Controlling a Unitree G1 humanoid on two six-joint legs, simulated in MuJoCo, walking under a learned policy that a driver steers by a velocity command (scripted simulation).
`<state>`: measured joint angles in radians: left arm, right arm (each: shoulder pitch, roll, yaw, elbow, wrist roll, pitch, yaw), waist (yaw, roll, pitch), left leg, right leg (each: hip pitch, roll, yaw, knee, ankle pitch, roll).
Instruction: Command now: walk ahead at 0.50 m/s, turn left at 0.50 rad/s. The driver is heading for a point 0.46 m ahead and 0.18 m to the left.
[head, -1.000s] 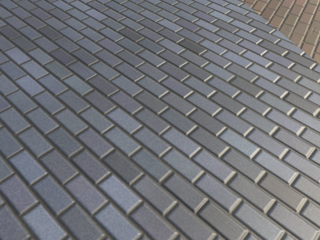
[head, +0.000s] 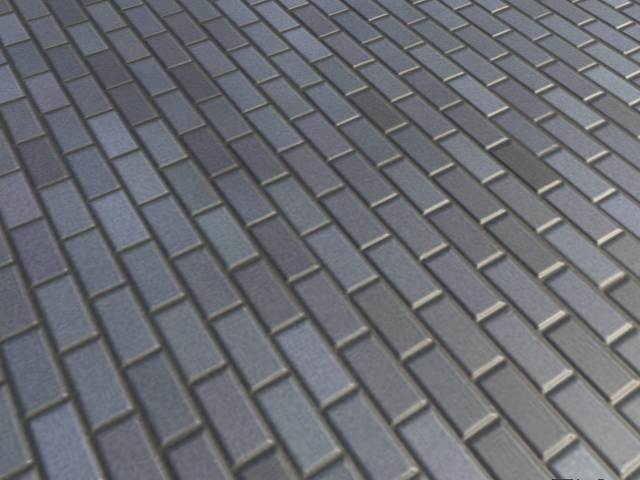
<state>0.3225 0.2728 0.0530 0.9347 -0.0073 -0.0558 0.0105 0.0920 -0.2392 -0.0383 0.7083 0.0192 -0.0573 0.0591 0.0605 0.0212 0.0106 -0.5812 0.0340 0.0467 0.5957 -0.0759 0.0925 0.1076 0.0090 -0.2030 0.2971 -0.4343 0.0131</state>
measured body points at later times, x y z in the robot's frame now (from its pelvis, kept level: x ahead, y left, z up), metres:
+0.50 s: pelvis +0.30 +0.01 +0.00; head +0.32 +0.02 +0.45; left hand +0.46 +0.30 -0.07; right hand +0.42 -0.27 -0.10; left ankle +0.15 +0.09 -0.72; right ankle +0.45 -0.07 -0.72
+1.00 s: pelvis +0.44 +0.05 +0.02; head +0.45 +0.06 +0.47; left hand +0.42 +0.33 -0.11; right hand +0.70 -0.11 -0.07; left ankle +0.43 +0.18 -0.72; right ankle +0.45 -0.07 -0.72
